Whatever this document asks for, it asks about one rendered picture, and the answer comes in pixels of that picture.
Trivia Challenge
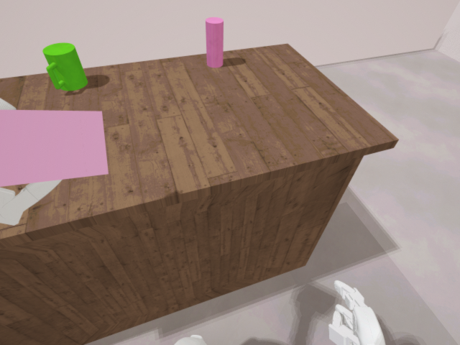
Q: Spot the right robot hand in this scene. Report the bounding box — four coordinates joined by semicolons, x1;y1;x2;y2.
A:
328;280;385;345

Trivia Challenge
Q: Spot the left robot hand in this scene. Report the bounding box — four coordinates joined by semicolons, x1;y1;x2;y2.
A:
0;98;62;226

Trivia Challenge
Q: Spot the table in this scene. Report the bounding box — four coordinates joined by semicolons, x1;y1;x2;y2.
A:
0;44;399;345

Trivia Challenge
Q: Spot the sponge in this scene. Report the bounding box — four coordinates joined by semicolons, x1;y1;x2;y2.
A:
0;110;109;187

